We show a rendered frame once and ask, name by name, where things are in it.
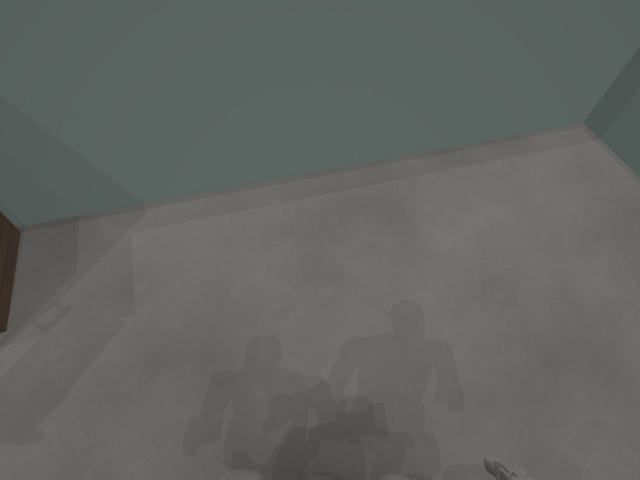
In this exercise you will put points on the cupboard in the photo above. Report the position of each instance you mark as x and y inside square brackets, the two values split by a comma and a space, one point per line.
[9, 245]

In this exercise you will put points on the robot right hand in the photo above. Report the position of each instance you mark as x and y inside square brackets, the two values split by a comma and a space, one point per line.
[503, 470]

